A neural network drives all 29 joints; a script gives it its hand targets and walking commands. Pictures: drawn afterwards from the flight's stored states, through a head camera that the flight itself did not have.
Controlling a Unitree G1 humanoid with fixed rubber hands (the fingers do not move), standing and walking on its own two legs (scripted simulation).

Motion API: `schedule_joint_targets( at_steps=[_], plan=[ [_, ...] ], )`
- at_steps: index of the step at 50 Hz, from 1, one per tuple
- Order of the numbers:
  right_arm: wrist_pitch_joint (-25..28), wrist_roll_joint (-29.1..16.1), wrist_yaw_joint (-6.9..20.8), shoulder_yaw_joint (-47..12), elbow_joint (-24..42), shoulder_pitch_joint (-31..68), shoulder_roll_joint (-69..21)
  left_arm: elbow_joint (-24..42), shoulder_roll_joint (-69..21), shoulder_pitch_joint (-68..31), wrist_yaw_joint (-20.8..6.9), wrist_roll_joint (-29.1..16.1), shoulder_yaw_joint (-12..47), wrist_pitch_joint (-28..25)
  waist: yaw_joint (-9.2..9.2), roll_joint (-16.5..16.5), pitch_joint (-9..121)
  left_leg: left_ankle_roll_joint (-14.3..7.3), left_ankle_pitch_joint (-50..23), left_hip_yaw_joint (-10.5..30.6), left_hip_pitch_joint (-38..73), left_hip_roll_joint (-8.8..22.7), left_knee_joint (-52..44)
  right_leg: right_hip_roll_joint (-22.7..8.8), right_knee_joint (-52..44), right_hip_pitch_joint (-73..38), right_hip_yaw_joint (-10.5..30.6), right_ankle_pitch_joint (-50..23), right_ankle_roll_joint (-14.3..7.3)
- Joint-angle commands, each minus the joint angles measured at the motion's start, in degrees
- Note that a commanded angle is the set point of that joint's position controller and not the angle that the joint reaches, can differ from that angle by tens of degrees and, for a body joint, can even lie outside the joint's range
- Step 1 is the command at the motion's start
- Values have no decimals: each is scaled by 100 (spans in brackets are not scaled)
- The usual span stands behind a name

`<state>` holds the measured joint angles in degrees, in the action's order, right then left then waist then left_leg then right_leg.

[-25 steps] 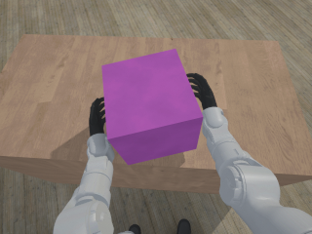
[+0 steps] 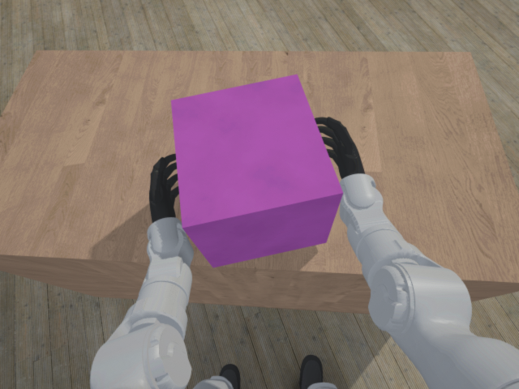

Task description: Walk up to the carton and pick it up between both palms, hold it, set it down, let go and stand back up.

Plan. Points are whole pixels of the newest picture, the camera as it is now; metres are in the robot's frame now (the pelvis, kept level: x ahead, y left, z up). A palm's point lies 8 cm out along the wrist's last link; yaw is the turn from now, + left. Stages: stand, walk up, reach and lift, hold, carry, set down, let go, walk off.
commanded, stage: set down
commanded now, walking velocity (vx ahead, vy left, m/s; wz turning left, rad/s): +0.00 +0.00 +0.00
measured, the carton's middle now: (253, 175) +0.44 +0.07 -0.02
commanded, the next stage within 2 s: none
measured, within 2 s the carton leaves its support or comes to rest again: neither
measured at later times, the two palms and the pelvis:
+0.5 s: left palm (167, 212) +0.35 +0.20 -0.01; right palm (348, 171) +0.45 -0.09 +0.00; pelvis +0.00 +0.00 +0.00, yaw -1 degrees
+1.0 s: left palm (167, 213) +0.35 +0.20 -0.01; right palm (347, 171) +0.45 -0.09 +0.00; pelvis +0.00 +0.00 +0.00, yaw -1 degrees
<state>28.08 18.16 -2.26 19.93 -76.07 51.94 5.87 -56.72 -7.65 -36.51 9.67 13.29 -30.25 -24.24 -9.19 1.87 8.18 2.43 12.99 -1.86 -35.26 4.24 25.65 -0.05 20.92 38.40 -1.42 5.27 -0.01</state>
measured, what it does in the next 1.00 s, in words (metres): stands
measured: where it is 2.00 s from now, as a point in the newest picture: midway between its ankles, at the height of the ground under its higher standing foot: outside the picture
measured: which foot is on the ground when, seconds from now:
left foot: down 0.00-1.00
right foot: down 0.00-1.00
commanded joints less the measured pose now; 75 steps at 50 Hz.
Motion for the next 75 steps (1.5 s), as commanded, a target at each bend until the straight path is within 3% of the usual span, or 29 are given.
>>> schedule_joint_targets(
  at_steps=[1,4,8,10,12,19,21,22,23,26,30,35,41,43,46,49,51,52,53,59,63,65,66,68,75],
  plan=[
    [-118,570,596,-1047,-215,2234,-3539,177,-2372,-3140,-634,561,1563,-273,-65,-778,3298,-64,-1688,-778,-271,-465,-180,233,435,-3923,-149,-1641,-38],
    [-84,601,612,-1029,-189,2238,-3516,56,-2458,-3021,-615,559,1635,-307,-90,-713,3391,-60,-1686,-768,-335,-457,-181,252,448,-3826,-138,-1537,-76],
    [-38,653,612,-968,-215,2262,-3438,-84,-2444,-2888,-615,599,1517,-330,-130,-872,3219,-101,-1644,-803,-379,-442,-200,272,412,-3778,-154,-1432,-80],
    [-65,712,590,-913,-335,2125,-3369,-220,-2357,-2769,-644,607,1501,-303,-47,-894,3054,-121,-1520,-782,-409,-455,-258,248,359,-3758,-147,-1361,-56],
    [-36,720,608,-853,-326,2154,-3396,-98,-2387,-2893,-628,629,1540,-346,-58,-756,3171,-104,-1480,-799,-462,-452,-260,268,340,-3670,-157,-1225,-90],
    [67,772,597,-835,-300,2023,-3362,-174,-2288,-2610,-644,666,1376,-423,-102,-855,3118,-160,-1518,-811,-574,-463,-287,240,324,-3820,-105,-1371,-64],
    [51,863,603,-797,-325,1982,-3360,-252,-2262,-2593,-653,750,1276,-420,-162,-851,2837,-176,-1305,-863,-628,-474,-373,207,270,-3801,-93,-1122,-60],
    [45,889,609,-744,-369,2013,-3294,-281,-2265,-2555,-656,727,1297,-418,-107,-860,2819,-171,-1263,-820,-569,-459,-400,207,217,-3731,-122,-982,-76],
    [58,858,605,-810,-351,1947,-3327,-266,-2239,-2509,-648,755,1249,-432,-191,-863,2828,-194,-1356,-844,-577,-456,-391,213,224,-3779,-85,-1099,-77],
    [109,903,601,-699,-353,1933,-3252,-235,-2288,-2481,-633,764,1337,-457,-94,-759,2875,-151,-1441,-818,-559,-453,-393,225,198,-3688,-139,-1125,-96],
    [133,910,622,-753,-369,1791,-3278,-245,-2249,-2280,-630,822,1204,-498,-222,-776,2740,-194,-1399,-859,-586,-460,-439,220,167,-3753,-94,-1068,-91],
    [142,1030,617,-494,-462,1704,-3120,-189,-2291,-2147,-611,897,1236,-463,-93,-700,2647,-159,-1540,-835,-432,-439,-534,253,52,-3662,-159,-1056,-126],
    [191,1084,645,-539,-331,1607,-3139,-246,-2219,-2004,-633,960,1079,-482,-195,-797,2562,-197,-1541,-872,-527,-459,-562,212,54,-3820,-136,-1131,-92],
    [194,1103,630,-475,-331,1520,-3096,-158,-2234,-1917,-623,978,1157,-457,-94,-724,2537,-193,-1630,-825,-384,-446,-585,237,14,-3787,-152,-1187,-108],
    [192,1109,630,-466,-279,1451,-3078,-62,-2207,-1829,-635,1019,1110,-439,-149,-745,2582,-190,-1763,-854,-298,-437,-605,240,8,-3861,-166,-1262,-109],
    [235,1063,626,-603,-214,1403,-3030,-197,-1943,-1832,-619,1032,962,-479,-235,-733,2651,-185,-1895,-861,-379,-463,-561,213,50,-3986,-107,-1495,-114],
    [225,993,613,-563,-186,1363,-2824,-123,-1830,-1846,-599,982,1006,-473,-120,-656,2581,-162,-1836,-882,-357,-493,-572,245,33,-3962,-130,-1412,-123],
    [200,965,599,-486,-210,1341,-2456,-284,-1482,-1819,-564,1017,862,-459,-214,-656,2595,-152,-1825,-895,-369,-483,-584,245,40,-3938,-102,-1385,-132],
    [205,737,543,-484,-160,1341,-1952,-244,-1072,-1769,-482,897,804,-440,-235,-631,2757,-131,-1998,-898,-354,-486,-512,285,105,-3977,-81,-1518,-145],
    [142,131,403,-574,3,1835,-1336,-45,-741,-1864,-251,479,746,-446,-389,-684,3170,-52,-2320,-866,-382,-503,-238,357,219,-3826,19,-1583,-185],
    [115,-80,331,-641,43,2145,-1155,-29,-626,-2003,-185,278,836,-465,-292,-670,3424,-27,-2224,-845,-531,-515,-80,371,327,-3700,13,-1517,-180],
    [107,-374,253,-758,206,2143,-630,37,-190,-1975,-96,65,801,-455,-295,-782,3842,-10,-2424,-844,-585,-536,57,407,479,-3873,66,-1883,-158],
    [106,-589,225,-821,280,2224,-376,125,10,-2026,-23,-55,860,-458,-321,-645,4060,31,-2519,-820,-566,-531,134,412,543,-3824,88,-1919,-157],
    [84,-1054,167,-1092,302,2375,48,115,314,-1940,75,-311,863,-452,-469,-651,4233,81,-2807,-805,-601,-521,310,464,687,-3731,118,-2078,-174],
    [4,-2126,57,-1784,325,2919,907,25,819,-2215,227,-1155,1347,-337,-344,-872,4999,214,-3221,-660,-546,-476,913,602,1148,-3364,96,-2219,-181]
  ],
)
